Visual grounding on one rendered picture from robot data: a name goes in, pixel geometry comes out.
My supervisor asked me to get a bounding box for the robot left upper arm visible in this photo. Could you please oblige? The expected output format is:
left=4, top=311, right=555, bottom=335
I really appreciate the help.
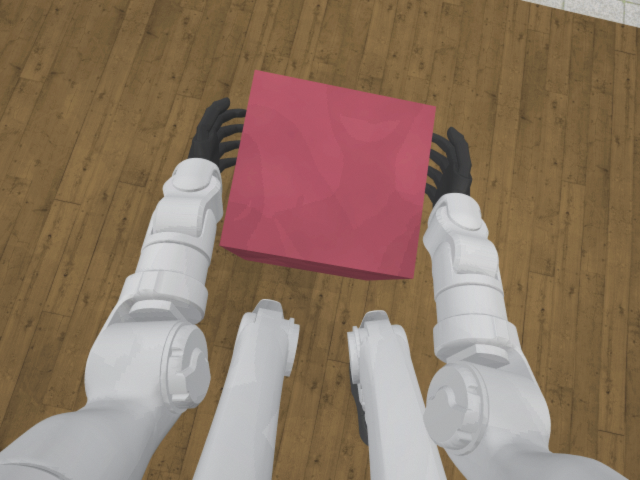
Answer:
left=0, top=320, right=211, bottom=480

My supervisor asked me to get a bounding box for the right robot forearm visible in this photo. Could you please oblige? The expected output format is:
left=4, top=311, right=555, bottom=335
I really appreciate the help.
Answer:
left=423, top=193, right=551, bottom=432

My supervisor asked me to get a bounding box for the robot right upper arm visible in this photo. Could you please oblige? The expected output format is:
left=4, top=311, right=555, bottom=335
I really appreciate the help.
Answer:
left=423, top=361, right=628, bottom=480

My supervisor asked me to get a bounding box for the robot left thigh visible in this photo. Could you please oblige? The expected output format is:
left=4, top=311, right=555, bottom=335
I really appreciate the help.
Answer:
left=192, top=308, right=300, bottom=480

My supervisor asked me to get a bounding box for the left robot hand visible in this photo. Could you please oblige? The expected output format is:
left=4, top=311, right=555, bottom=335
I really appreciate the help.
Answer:
left=187, top=97, right=247, bottom=173

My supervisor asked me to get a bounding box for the robot left shin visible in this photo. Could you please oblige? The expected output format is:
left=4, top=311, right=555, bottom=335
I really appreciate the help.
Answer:
left=233, top=299, right=284, bottom=352

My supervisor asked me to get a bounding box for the left robot forearm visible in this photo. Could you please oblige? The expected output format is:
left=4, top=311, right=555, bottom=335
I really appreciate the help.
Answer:
left=85, top=158, right=223, bottom=396

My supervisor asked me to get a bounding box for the right robot hand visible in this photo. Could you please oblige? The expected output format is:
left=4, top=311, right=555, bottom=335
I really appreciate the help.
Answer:
left=425, top=127, right=472, bottom=208

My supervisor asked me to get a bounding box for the carton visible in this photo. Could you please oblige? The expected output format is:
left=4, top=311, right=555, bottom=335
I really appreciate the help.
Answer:
left=219, top=70, right=436, bottom=281

